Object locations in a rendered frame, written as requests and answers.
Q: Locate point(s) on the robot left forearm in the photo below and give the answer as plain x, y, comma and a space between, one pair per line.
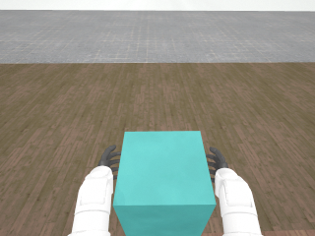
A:
93, 204

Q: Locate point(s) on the carton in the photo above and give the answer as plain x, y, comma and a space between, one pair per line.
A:
163, 185

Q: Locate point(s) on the right robot hand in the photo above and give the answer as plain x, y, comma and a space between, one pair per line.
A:
218, 164

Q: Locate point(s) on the robot right forearm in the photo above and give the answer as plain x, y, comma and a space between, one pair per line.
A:
237, 207

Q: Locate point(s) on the left robot hand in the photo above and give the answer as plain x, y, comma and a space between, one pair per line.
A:
105, 159

